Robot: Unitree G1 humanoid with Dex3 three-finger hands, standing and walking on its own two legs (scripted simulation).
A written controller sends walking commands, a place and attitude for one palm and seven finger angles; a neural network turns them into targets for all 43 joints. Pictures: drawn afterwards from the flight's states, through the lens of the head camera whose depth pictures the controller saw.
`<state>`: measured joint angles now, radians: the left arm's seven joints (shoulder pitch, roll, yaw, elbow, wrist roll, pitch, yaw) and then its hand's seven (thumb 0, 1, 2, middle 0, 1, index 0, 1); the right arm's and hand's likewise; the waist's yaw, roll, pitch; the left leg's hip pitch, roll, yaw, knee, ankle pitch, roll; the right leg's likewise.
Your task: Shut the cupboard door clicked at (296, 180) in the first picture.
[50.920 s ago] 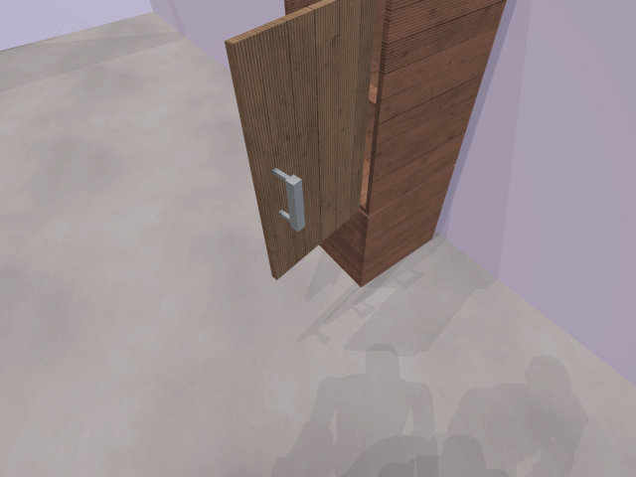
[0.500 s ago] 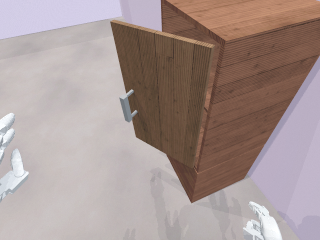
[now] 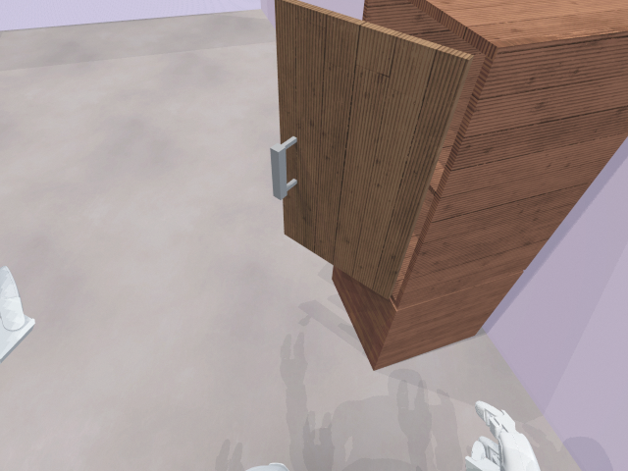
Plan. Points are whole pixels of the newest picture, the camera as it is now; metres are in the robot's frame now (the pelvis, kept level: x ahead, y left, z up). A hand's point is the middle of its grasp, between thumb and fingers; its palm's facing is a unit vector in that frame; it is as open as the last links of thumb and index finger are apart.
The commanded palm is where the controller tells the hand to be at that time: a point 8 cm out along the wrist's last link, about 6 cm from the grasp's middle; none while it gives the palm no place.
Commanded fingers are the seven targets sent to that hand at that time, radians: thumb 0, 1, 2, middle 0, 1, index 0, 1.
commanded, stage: step back with the hand held close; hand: left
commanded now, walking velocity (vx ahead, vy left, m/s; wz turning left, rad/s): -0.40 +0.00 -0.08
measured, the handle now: (285, 168) +0.71 +0.11 -0.06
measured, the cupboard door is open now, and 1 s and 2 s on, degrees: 33 33 33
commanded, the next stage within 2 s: stop stepping back and stand still in 0.62 s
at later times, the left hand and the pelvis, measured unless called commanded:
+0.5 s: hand out of the picture +0.08 +0.29 +0.18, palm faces +0.50 -0.74 -0.45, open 7.4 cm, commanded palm +0.02 +0.31 +0.19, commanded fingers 0.00 0.90 0.90 -0.20 -0.30 -0.20 -0.30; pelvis -0.11 +0.01 -0.01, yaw +2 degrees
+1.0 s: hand out of the picture -0.08 +0.32 +0.20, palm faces +0.46 -0.82 -0.35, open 7.4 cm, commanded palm -0.10 +0.34 +0.19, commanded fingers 0.00 0.90 0.90 -0.20 -0.30 -0.20 -0.30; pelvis -0.27 +0.05 +0.01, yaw -5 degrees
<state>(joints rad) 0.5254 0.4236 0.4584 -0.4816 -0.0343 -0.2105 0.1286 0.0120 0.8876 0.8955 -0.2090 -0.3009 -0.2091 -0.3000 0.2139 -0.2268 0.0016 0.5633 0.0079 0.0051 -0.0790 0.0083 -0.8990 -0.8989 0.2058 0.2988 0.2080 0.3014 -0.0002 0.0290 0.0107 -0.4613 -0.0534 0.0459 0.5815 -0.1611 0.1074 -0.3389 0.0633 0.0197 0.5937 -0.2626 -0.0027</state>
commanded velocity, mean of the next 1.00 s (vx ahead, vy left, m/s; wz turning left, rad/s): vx -0.15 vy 0.00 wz -0.08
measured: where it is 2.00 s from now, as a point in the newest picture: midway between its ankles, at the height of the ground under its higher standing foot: outside the picture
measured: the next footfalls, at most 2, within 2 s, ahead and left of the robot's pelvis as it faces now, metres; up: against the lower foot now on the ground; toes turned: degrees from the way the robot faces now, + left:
right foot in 0.46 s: -0.15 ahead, -0.13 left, +0.00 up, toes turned +4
left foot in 0.58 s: +0.05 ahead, +0.08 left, +0.00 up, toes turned +7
